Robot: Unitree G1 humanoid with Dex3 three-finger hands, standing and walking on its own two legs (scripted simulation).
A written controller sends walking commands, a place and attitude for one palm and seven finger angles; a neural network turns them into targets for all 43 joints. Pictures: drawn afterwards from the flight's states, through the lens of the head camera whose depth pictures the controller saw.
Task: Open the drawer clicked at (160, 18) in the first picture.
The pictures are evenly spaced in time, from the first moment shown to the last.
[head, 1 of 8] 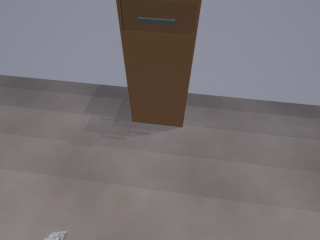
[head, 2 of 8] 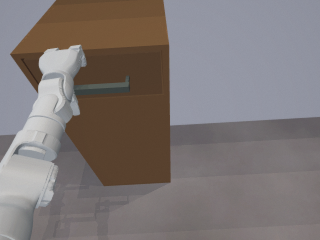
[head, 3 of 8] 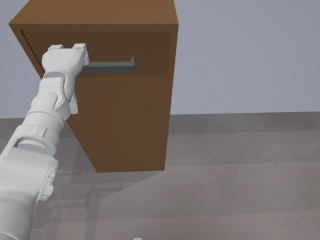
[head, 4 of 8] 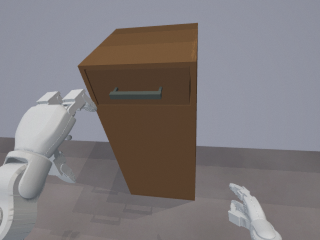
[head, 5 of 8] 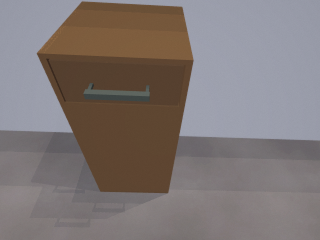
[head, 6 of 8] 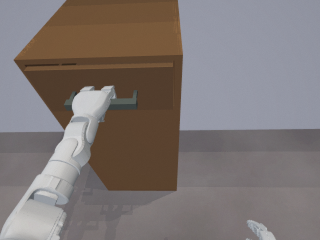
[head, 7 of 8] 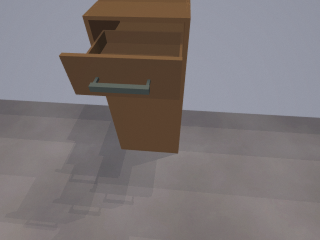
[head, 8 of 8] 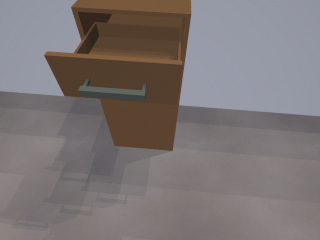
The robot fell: no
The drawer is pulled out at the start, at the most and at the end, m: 0.00 0.28 0.28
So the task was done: yes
